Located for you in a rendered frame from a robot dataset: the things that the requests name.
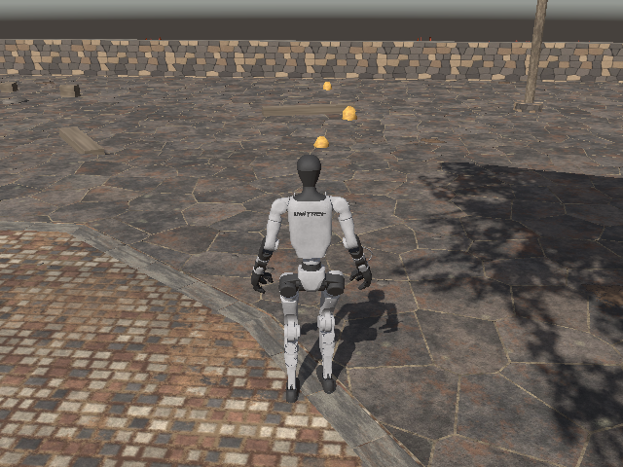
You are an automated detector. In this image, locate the right robot upper arm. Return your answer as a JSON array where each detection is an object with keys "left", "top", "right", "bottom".
[{"left": 330, "top": 196, "right": 358, "bottom": 250}]

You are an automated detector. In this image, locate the robot right hand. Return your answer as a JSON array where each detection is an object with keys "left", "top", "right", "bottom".
[{"left": 349, "top": 267, "right": 372, "bottom": 290}]

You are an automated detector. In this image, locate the robot left hand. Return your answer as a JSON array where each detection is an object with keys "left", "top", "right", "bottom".
[{"left": 251, "top": 270, "right": 273, "bottom": 294}]

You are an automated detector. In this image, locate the right robot forearm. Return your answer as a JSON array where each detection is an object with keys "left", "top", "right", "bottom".
[{"left": 348, "top": 234, "right": 369, "bottom": 272}]

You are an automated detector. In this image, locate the robot torso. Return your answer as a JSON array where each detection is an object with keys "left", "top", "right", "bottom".
[{"left": 287, "top": 192, "right": 333, "bottom": 292}]

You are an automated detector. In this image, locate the left robot upper arm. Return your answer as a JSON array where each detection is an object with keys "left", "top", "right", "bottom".
[{"left": 264, "top": 197, "right": 289, "bottom": 251}]

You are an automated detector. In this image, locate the left robot thigh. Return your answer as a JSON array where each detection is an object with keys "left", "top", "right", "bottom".
[{"left": 278, "top": 272, "right": 301, "bottom": 341}]

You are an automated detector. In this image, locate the left robot forearm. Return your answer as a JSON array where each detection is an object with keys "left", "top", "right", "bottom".
[{"left": 253, "top": 237, "right": 274, "bottom": 274}]

